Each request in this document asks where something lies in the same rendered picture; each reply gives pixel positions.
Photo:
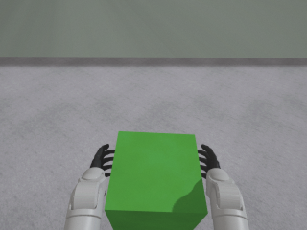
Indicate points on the robot left forearm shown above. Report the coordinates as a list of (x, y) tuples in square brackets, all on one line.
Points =
[(86, 201)]

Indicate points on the robot right forearm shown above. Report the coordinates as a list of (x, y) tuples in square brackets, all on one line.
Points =
[(226, 201)]

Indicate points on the right robot hand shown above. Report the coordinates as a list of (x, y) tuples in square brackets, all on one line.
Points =
[(210, 160)]

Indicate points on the carton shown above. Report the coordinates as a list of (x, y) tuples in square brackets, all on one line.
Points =
[(155, 182)]

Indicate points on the left robot hand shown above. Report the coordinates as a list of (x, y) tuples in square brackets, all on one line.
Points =
[(99, 160)]

